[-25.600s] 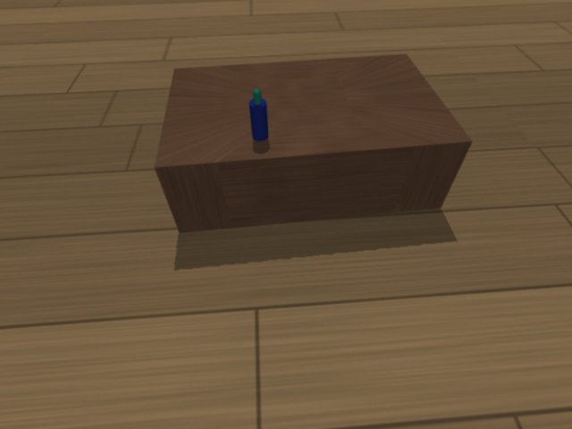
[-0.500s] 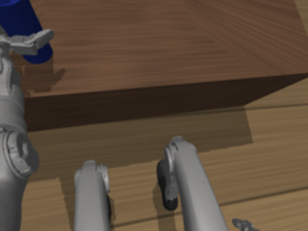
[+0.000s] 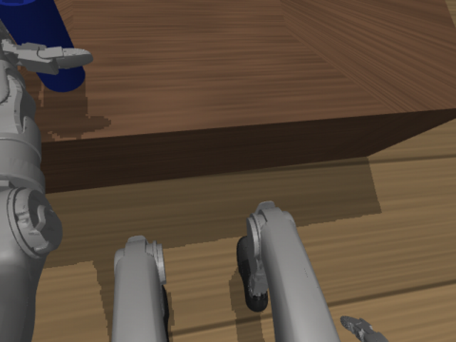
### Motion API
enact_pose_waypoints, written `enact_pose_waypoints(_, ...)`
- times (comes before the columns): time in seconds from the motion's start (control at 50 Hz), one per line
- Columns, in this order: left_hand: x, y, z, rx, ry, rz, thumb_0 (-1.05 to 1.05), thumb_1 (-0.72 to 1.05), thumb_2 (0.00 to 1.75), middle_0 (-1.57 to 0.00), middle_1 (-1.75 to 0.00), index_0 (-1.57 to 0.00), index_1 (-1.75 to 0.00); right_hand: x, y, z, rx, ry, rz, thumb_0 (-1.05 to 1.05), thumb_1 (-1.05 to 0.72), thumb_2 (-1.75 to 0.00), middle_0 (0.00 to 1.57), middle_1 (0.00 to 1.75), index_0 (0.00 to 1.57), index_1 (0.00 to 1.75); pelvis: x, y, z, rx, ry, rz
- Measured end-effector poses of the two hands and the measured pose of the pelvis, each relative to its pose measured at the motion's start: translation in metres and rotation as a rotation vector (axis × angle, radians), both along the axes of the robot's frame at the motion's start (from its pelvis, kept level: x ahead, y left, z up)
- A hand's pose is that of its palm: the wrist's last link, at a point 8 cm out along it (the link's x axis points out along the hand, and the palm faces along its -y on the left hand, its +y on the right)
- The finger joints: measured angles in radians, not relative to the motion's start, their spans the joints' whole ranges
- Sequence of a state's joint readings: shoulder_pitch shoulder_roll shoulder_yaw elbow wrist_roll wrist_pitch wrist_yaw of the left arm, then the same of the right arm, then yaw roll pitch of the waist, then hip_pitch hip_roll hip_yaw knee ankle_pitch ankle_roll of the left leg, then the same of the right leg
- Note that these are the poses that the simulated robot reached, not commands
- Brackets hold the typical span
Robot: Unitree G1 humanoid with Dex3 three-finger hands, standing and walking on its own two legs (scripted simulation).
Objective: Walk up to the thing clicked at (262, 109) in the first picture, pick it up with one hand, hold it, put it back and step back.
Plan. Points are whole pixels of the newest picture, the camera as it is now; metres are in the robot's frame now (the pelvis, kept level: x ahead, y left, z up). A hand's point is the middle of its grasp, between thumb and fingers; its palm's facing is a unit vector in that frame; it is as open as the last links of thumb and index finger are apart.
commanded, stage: withdraw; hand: left
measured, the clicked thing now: (34, 22) +0.59 +0.18 +0.03
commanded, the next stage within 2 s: rise in 0.32 s
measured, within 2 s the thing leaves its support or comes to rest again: rests again in 0.48 s
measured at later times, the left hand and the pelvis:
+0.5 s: hand out of the picture +0.61 +0.25 +0.15, palm faces +0.17 -0.98 -0.14, open 17.3 cm; pelvis +0.01 +0.00 +0.08, yaw -1 degrees
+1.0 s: hand out of the picture +0.52 +0.27 +0.19, palm faces +0.15 -0.90 -0.40, open 17.4 cm; pelvis +0.06 +0.01 +0.22, yaw -2 degrees
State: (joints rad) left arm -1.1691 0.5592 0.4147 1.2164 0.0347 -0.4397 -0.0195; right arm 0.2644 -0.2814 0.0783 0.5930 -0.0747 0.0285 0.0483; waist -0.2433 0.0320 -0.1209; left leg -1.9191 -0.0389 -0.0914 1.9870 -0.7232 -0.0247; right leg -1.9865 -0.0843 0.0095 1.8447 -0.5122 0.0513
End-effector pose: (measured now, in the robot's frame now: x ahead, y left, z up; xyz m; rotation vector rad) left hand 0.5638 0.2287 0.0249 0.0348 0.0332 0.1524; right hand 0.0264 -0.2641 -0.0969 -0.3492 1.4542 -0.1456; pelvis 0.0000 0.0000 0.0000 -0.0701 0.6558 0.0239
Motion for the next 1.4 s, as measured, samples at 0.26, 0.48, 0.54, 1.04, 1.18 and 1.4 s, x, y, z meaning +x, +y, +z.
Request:
enact_pose_waypoints(0.26, 0.013, 0.039, 0.054, 0.022, -0.057, 0.084, -0.01, -0.51, 0.17, -0.19, -0.17, -0.18, -0.18, -0.006, -0.006, 0.016, -0.031, 0.011, -0.045, 0.01, -0.9, -0.89, 0.21, 0.3, 0.2, 0.3, 0.0, -0.003, 0.016, 0.001, -0.016, -0.009)
enact_pose_waypoints(0.48, 0.014, 0.076, 0.133, 0.067, 0.048, 0.03, -0.01, -0.55, 0.12, -0.07, -0.1, -0.07, -0.09, -0.008, 0.0, 0.082, -0.045, 0.014, -0.072, 0.01, -0.89, -0.89, 0.21, 0.3, 0.2, 0.3, 0.013, 0.001, 0.076, -0.007, -0.05, -0.016)
enact_pose_waypoints(0.54, 0.014, 0.07, 0.142, 0.125, 0.14, 0.019, -0.01, -0.54, 0.11, -0.06, -0.08, -0.06, -0.08, -0.004, 0.001, 0.103, -0.049, 0.014, -0.078, 0.01, -0.88, -0.89, 0.21, 0.3, 0.2, 0.3, 0.016, 0.003, 0.095, -0.009, -0.074, -0.017)
enact_pose_waypoints(1.04, -0.086, 0.073, 0.187, 0.267, 0.557, 0.098, -0.01, -0.53, 0.06, -0.05, -0.05, -0.05, -0.05, 0.045, 0.007, 0.227, 0.007, -0.116, -0.173, 0.01, -0.9, -0.9, 0.21, 0.3, 0.2, 0.3, 0.07, 0.005, 0.229, 0.009, -0.283, -0.038)
enact_pose_waypoints(1.18, -0.148, 0.039, 0.186, 0.198, 0.586, 0.087, -0.01, -0.54, 0.06, -0.06, -0.05, -0.06, -0.05, 0.111, 0.0, 0.255, -0.023, -0.332, -0.152, 0.01, -0.9, -0.9, 0.21, 0.3, 0.2, 0.3, 0.083, -0.002, 0.253, 0.022, -0.385, -0.031)
enact_pose_waypoints(1.4, -0.237, 0.012, 0.199, 0.172, 0.64, 0.097, -0.01, -0.53, 0.06, -0.06, -0.05, -0.06, -0.05, 0.192, 0.003, 0.277, 0.039, -0.573, -0.056, 0.01, -0.9, -0.9, 0.21, 0.3, 0.2, 0.3, 0.09, -0.013, 0.269, 0.041, -0.491, -0.019)
